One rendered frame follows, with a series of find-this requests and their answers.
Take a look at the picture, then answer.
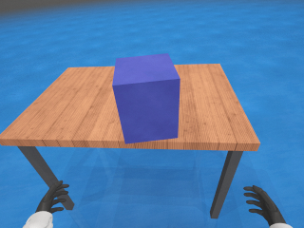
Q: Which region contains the robot left forearm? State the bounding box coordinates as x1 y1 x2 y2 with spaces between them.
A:
23 211 53 228

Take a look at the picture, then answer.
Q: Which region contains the robot left hand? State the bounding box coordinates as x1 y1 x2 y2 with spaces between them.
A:
35 180 69 214

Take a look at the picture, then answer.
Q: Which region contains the carton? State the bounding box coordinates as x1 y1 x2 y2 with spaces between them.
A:
112 53 181 144

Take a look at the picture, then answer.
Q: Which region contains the table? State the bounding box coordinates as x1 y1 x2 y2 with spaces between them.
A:
0 64 260 219

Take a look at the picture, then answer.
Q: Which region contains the robot right hand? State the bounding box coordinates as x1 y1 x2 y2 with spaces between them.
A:
243 185 287 226

